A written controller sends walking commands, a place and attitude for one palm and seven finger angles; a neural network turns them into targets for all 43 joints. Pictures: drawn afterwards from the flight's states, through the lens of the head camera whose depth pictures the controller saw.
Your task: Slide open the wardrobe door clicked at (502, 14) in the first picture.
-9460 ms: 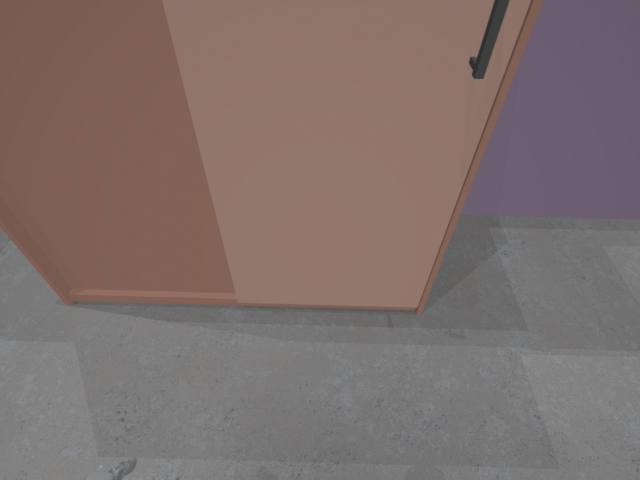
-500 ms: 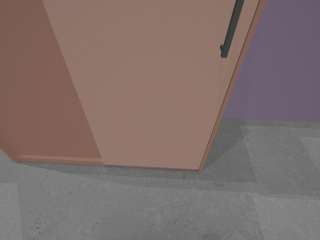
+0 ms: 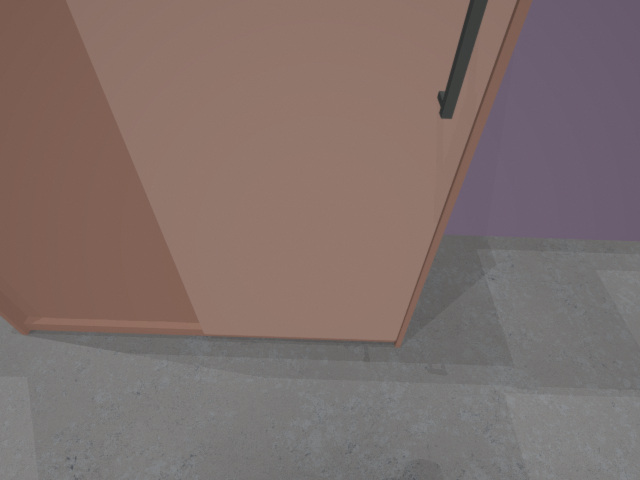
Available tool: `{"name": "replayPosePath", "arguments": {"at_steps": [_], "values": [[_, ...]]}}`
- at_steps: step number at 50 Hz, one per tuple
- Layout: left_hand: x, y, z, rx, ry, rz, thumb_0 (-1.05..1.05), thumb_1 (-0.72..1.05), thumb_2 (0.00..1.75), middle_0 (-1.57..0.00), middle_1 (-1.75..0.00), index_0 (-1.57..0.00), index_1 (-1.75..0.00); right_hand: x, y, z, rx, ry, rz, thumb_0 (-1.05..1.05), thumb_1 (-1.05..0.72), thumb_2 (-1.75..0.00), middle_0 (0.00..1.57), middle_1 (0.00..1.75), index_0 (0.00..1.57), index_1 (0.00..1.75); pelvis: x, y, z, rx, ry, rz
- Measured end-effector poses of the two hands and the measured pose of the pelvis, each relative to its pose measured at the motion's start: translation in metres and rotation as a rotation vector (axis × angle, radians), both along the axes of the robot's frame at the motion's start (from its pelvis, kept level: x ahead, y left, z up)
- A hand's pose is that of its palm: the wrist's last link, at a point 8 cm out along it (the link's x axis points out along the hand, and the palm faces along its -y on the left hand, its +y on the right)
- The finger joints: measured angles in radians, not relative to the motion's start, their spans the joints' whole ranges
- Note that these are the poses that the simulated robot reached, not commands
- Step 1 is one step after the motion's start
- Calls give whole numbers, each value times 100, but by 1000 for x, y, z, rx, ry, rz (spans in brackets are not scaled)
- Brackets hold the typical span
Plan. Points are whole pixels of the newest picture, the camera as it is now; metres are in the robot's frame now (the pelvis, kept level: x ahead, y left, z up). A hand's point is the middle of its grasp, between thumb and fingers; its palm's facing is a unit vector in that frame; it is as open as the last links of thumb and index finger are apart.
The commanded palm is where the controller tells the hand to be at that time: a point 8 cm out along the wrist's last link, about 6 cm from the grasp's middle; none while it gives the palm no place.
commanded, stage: look again from close up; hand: right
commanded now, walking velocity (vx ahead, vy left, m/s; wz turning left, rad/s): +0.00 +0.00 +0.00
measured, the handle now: (463, 35) +0.65 -0.17 +0.26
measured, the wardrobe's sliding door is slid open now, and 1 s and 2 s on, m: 0.00 0.00 0.00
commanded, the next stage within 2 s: shuffle to correct the standing spot in 0.84 s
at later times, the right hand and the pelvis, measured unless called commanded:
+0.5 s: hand out of the picture -0.01 -0.15 -0.18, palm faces +0.05 +0.98 -0.17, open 7.4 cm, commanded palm none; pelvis +0.02 +0.00 +0.00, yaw +0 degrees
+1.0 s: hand out of the picture -0.02 -0.15 -0.18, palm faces +0.06 +0.98 -0.17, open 7.4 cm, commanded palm none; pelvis +0.02 +0.01 +0.00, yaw -1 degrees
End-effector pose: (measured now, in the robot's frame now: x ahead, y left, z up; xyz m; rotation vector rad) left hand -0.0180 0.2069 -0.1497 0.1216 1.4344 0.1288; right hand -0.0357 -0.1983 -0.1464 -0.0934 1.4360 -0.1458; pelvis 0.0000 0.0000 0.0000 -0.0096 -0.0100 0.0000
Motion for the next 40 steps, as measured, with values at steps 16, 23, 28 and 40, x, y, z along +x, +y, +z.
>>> {"name": "replayPosePath", "arguments": {"at_steps": [16,23,28,40], "values": [[18,7,0,13,-11,-11,1,92,90,-20,-30,-20,-30,15,-4,0,-18,-7,-1,1,-91,-90,19,30,20,30,13,3,0,-4,4,-3],[22,8,0,14,-17,-11,1,92,90,-20,-30,-20,-30,22,-5,0,-24,-20,-3,1,-91,-90,19,30,20,30,16,4,-1,-4,0,-5],[23,10,0,16,-18,-13,1,92,90,-20,-30,-20,-30,23,-4,0,-23,-23,-3,1,-91,-90,19,30,20,30,17,5,-1,-3,-3,-6],[20,9,1,14,-7,-18,0,91,90,-20,-30,-20,-30,15,-1,0,-16,-3,-13,1,-91,-90,19,30,20,30,16,6,-1,-2,-3,-10]]}}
